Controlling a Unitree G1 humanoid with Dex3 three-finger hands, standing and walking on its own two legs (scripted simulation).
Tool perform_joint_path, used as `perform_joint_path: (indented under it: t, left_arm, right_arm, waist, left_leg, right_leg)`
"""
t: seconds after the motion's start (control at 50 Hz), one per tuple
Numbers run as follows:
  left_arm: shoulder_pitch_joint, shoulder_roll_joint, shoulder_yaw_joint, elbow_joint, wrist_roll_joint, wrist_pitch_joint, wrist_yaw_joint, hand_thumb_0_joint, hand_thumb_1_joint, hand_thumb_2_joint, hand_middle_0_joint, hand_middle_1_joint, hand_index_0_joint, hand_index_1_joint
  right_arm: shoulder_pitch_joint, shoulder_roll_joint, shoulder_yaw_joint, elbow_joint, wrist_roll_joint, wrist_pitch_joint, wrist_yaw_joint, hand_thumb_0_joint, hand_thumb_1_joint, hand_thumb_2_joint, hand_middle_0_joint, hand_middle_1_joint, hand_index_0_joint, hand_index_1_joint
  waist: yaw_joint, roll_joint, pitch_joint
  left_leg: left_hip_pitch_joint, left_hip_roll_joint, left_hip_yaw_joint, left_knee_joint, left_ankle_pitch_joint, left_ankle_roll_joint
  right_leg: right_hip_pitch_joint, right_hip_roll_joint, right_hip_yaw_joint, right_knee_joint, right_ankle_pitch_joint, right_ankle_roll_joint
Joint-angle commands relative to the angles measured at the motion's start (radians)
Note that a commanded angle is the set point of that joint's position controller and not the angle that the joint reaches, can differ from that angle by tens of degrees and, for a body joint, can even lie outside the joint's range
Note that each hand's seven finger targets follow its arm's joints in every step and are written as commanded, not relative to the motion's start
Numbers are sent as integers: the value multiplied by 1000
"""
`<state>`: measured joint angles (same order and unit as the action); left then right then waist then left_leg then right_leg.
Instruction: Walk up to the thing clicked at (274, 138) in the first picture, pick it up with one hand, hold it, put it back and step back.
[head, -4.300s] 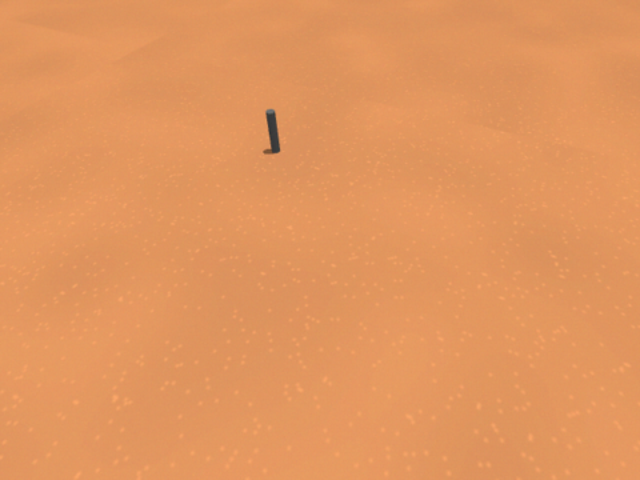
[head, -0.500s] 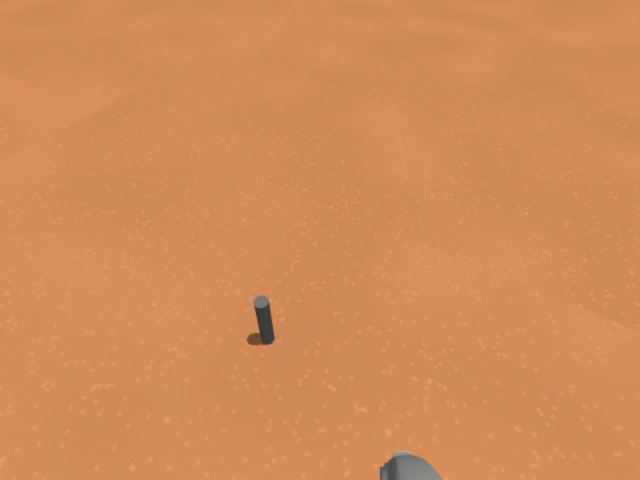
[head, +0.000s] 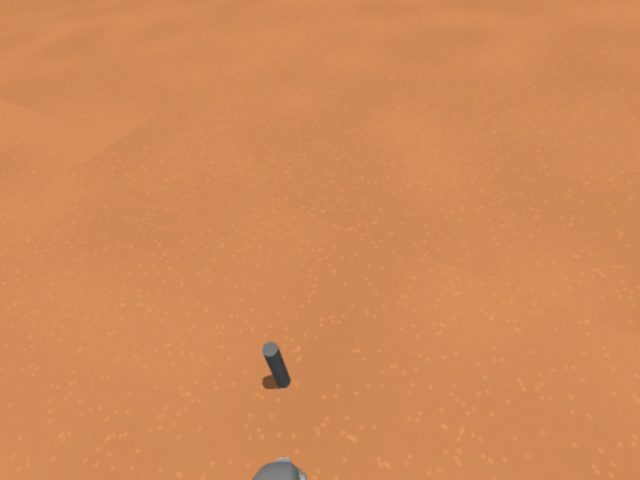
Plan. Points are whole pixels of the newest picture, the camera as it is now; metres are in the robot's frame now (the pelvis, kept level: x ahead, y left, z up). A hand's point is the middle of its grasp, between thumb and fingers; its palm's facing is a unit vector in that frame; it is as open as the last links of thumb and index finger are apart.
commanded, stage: walk up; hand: left
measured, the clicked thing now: (277, 366) +0.56 +0.22 -0.66
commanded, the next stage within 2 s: stand in 1.96 s
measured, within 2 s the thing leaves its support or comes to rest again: neither
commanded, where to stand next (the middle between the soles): +0.21 +0.02 m, yaw -1 degrees
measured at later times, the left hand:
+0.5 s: hand out of the picture +0.15 +0.32 -0.17, palm faces -0.03 -0.93 -0.36, open 7.4 cm
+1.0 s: hand (166, 448) +0.21 +0.28 -0.15, palm faces -0.04 -0.95 -0.31, open 7.4 cm
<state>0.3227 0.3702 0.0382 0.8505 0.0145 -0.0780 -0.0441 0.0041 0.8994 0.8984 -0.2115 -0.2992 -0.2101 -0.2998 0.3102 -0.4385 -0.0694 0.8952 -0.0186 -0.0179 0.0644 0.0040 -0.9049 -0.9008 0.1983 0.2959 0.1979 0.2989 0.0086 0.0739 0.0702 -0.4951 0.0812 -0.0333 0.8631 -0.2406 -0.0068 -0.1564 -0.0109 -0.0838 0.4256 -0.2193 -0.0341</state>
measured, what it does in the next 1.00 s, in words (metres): walks ahead: left foot, then right foot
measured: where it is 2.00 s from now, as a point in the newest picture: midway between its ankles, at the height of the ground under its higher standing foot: outside the picture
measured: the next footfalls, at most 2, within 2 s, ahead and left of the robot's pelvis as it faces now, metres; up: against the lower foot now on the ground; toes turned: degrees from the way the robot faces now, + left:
left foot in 0.16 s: +0.18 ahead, +0.16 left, +0.00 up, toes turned +3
right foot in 0.56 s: +0.19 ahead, -0.09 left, +0.00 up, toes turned -1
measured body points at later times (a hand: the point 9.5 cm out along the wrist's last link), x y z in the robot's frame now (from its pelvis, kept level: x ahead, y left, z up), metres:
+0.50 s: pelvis +0.10 +0.05 -0.01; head +0.14 +0.07 +0.43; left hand +0.15 +0.37 -0.14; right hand +0.20 -0.26 -0.11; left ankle +0.15 +0.16 -0.74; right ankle +0.16 -0.10 -0.72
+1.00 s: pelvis +0.11 +0.04 +0.00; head +0.11 +0.05 +0.45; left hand +0.21 +0.33 -0.13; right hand +0.16 -0.27 -0.13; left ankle +0.15 +0.15 -0.74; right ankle +0.15 -0.09 -0.74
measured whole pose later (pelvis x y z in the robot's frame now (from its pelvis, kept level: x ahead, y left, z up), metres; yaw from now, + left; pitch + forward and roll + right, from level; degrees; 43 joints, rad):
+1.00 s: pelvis +0.11 +0.04 +0.00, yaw -1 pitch -3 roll +0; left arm 0.10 0.35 0.00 1.07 0.00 -0.01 -0.03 0.00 0.90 0.90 -0.21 -0.30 -0.21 -0.30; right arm 0.15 -0.37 0.01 1.12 -0.01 -0.02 0.02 0.01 -0.90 -0.90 0.20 0.30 0.20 0.30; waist -0.01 -0.02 0.05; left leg -0.21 0.02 0.07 0.43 -0.18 0.01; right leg -0.23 -0.02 -0.01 0.43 -0.15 0.01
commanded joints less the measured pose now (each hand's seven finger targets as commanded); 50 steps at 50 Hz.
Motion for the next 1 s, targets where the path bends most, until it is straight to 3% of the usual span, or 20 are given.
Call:
perform_joint_path:
  t: [0.0, 0.06, 0.12, 0.14, 0.16, 0.18, 0.2, 0.26, 0.28, 0.34, 0.46, 0.5, 0.54, 0.58, 0.6, 0.68, 0.72, 0.78, 0.9, 0.98]
  left_arm:
    - [42, 301, 93, -67, -4, -24, 22, 0, 900, 900, -200, -300, -200, -300]
    - [9, 315, 88, -80, -7, -21, 23, 0, 900, 900, -200, -300, -200, -300]
    - [-17, 278, 61, -88, -12, -7, 27, 0, 900, 900, -200, -300, -200, -300]
    - [13, 232, 43, -90, -16, -3, 27, 0, 900, 900, -200, -300, -200, -300]
    - [59, 157, 21, -100, -24, -1, 29, 0, 900, 900, -200, -300, -200, -300]
    - [99, 205, 37, -66, -24, 16, 41, 0, 900, 900, -200, -300, -200, -300]
    - [75, 263, 49, -43, -13, 27, 53, 0, 900, 900, -200, -300, -200, -300]
    - [62, 250, 47, -16, -22, 33, 46, 0, 900, 900, -200, -300, -200, -300]
    - [92, 239, 43, -4, -26, 37, 43, 0, 900, 900, -200, -300, -200, -300]
    - [91, 209, 34, 22, -25, 52, 44, 0, 900, 900, -200, -300, -200, -300]
    - [9, 192, 31, 44, -20, 49, 59, 0, 900, 900, -200, -300, -200, -300]
    - [25, 188, 35, 74, -18, 46, 63, 0, 900, 900, -200, -300, -200, -300]
    - [10, 227, 43, 79, -4, 34, 64, 0, 900, 900, -200, -300, -200, -300]
    - [-120, 295, 47, 44, 1, 20, 62, 0, 900, 900, -200, -300, -200, -300]
    - [-192, 318, 40, 41, -2, 27, 58, 0, 900, 900, -200, -300, -200, -300]
    - [-218, 224, 13, 64, -9, 37, 54, 0, 900, 900, -200, -300, -200, -300]
    - [-206, 218, 10, 90, -10, 38, 47, 0, 900, 900, -200, -300, -200, -300]
    - [-225, 209, 9, 116, -12, 47, 42, 0, 900, 900, -200, -300, -200, -300]
    - [-230, 196, 9, 172, -17, 50, 36, 0, 900, 900, -200, -300, -200, -300]
    - [-237, 187, 6, 197, -16, 50, 34, 0, 900, 900, -200, -300, -200, -300]
  right_arm:
    - [-62, -145, -45, -89, -13, -33, 4, 0, -900, -900, 200, 300, 200, 300]
    - [-60, -138, -44, -88, -12, -48, 2, 0, -900, -900, 200, 300, 200, 300]
    - [44, -155, -54, -46, -12, -63, -18, 0, -900, -900, 200, 300, 200, 300]
    - [119, -200, -67, -22, -15, -69, -30, 0, -900, -900, 200, 300, 200, 300]
    - [144, -286, -84, -39, -19, -71, -43, 0, -900, -900, 200, 300, 200, 300]
    - [107, -318, -86, -67, 1, -68, -45, 0, -900, -900, 200, 300, 200, 300]
    - [90, -309, -89, -61, 16, -61, -44, 0, -900, -900, 200, 300, 200, 300]
    - [28, -210, -50, -91, 16, -61, -58, 0, -900, -900, 200, 300, 200, 300]
    - [11, -211, -48, -92, 22, -64, -61, 0, -900, -900, 200, 300, 200, 300]
    - [-33, -197, -39, -107, 17, -57, -70, 0, -900, -900, 200, 300, 200, 300]
    - [-90, -191, -25, -111, 14, -33, -75, 0, -900, -900, 200, 300, 200, 300]
    - [-122, -187, -23, -107, 26, -21, -75, 0, -900, -900, 200, 300, 200, 300]
    - [-144, -139, -1, -104, 39, -9, -71, 0, -900, -900, 200, 300, 200, 300]
    - [-108, -71, 20, -81, 41, 1, -70, 0, -900, -900, 200, 300, 200, 300]
    - [-111, -117, 3, -44, 35, 8, -78, 0, -900, -900, 200, 300, 200, 300]
    - [-147, -147, 1, 26, 32, -9, -64, 0, -900, -900, 200, 300, 200, 300]
    - [-182, -151, 11, 38, 22, -17, -62, 0, -900, -900, 200, 300, 200, 300]
    - [-220, -145, 23, 78, 17, -16, -55, 0, -900, -900, 200, 300, 200, 300]
    - [-234, -144, 28, 140, 5, -29, -54, 0, -900, -900, 200, 300, 200, 300]
    - [-254, -140, 33, 162, 5, -35, -58, 0, -900, -900, 200, 300, 200, 300]
  waist:
    - [49, -202, 46]
    - [31, -204, 14]
    - [-47, -98, -46]
    - [-75, 48, -101]
    - [-69, 269, -138]
    - [-50, 189, -110]
    - [-47, 148, -67]
    - [-14, 54, -40]
    - [0, 82, -54]
    - [1, 99, -75]
    - [-7, 98, -85]
    - [13, 61, -122]
    - [35, -45, -129]
    - [-29, -243, -84]
    - [-25, -280, -56]
    - [-35, -219, -81]
    - [-11, -196, -136]
    - [5, -160, -55]
    - [16, -42, -26]
    - [19, -22, -72]
  left_leg:
    - [-26, 28, 20, -169, 24, -5]
    - [71, 18, 41, -247, 27, 12]
    - [341, -39, 68, -358, 60, 41]
    - [445, -9, 5, -427, -29, 71]
    - [525, 216, -329, -512, 11, 142]
    - [503, 323, -526, -585, 18, 232]
    - [449, 348, -542, -563, 24, 287]
    - [359, 196, -202, -507, 368, 189]
    - [354, 178, -142, -492, 416, 186]
    - [334, 155, -73, -484, 401, 199]
    - [251, 176, -38, -369, 586, 217]
    - [225, 175, -50, -306, 491, 197]
    - [158, 124, -39, -249, 219, 112]
    - [145, -42, 44, -149, -168, 23]
    - [264, -47, 39, -113, -273, 36]
    - [352, 24, -21, -370, 1, 54]
    - [350, 47, -51, -428, -11, 63]
    - [263, 41, -56, -492, -164, 52]
    - [196, 64, -94, -614, -214, 41]
    - [231, 74, -76, -629, -143, 40]
  right_leg:
    - [-29, -248, 193, -200, -173, -179]
    - [-36, -269, 188, -128, -79, -180]
    - [-155, -221, 121, 102, 84, -125]
    - [-193, -149, 52, 308, 110, -88]
    - [-335, -35, -14, 552, -81, -13]
    - [-425, 37, 43, 609, -335, -3]
    - [-422, -16, 103, 681, -362, -11]
    - [-345, -42, 180, 641, -257, -11]
    - [-325, -43, 161, 628, -215, -6]
    - [-283, -35, 121, 539, -147, 22]
    - [-151, -32, 60, 327, -84, 32]
    - [-55, -15, 50, 199, -7, 20]
    - [28, -61, 132, 55, 117, -16]
    - [-92, -311, 464, -80, 168, -136]
    - [-249, -337, 463, -78, 116, -194]
    - [-216, -158, 241, -28, -1, -23]
    - [-141, -131, 224, -13, 0, -9]
    - [-138, -130, 239, -100, -227, -7]
    - [-53, -97, 196, -89, -119, -9]
    - [5, -97, 172, -90, -13, -2]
